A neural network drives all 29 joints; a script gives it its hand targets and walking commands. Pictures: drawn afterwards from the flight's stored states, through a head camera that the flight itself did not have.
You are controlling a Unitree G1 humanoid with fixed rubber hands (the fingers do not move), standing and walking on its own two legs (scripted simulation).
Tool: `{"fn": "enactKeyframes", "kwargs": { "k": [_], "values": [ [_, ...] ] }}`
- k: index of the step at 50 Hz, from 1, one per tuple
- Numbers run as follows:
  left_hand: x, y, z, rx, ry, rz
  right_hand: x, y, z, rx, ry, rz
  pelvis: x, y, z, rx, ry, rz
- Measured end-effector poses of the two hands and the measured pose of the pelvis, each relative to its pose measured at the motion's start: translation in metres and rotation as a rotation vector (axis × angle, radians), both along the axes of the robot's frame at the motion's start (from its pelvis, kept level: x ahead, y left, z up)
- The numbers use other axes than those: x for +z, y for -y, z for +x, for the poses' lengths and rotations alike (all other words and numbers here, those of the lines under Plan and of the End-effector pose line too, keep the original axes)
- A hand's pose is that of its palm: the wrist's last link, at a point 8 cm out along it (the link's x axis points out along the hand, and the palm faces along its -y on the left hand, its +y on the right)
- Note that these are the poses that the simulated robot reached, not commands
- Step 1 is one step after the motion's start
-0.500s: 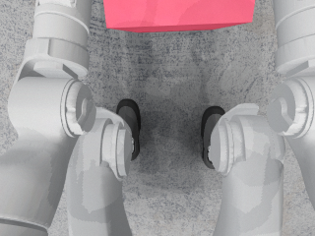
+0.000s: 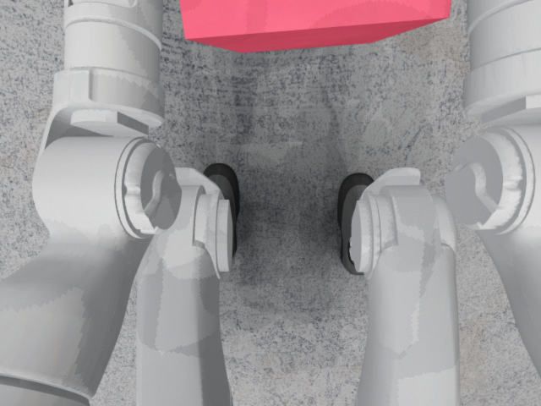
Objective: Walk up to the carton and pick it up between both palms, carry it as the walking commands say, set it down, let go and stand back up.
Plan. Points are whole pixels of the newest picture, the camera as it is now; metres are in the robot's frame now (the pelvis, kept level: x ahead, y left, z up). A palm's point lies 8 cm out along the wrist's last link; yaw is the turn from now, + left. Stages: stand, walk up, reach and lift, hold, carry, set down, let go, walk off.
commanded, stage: reach and lift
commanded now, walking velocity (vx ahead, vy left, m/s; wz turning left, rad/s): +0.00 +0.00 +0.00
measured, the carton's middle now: out of the picture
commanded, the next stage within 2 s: none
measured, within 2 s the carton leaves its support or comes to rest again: neither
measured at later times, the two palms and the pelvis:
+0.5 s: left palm out of the picture +0.57 +0.14 -0.10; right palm out of the picture +0.57 -0.14 -0.10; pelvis -0.01 +0.00 +0.04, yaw +0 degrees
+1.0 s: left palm out of the picture +0.54 +0.15 -0.03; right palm out of the picture +0.55 -0.13 -0.03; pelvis -0.02 +0.00 +0.09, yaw +0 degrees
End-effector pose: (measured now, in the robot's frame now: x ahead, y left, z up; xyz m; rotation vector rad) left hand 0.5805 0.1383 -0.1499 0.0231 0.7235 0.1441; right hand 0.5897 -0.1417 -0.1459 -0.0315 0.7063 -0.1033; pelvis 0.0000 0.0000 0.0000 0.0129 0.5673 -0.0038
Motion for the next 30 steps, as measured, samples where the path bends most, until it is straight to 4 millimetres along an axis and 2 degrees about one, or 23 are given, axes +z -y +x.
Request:
{"fn": "enactKeyframes", "kwargs": {
  "k": [13, 30],
  "values": [
    [0.021, -0.009, -0.007, 0.016, -0.007, 0.005, 0.014, -0.01, -0.007, 0.005, -0.008, 0.012, 0.02, -0.002, 0.0, 0.008, 0.0, -0.006],
    [0.069, -0.001, -0.017, 0.02, 0.032, -0.022, 0.064, -0.001, -0.022, -0.025, 0.029, 0.025, 0.047, -0.004, -0.009, 0.005, 0.041, -0.01]
  ]
}}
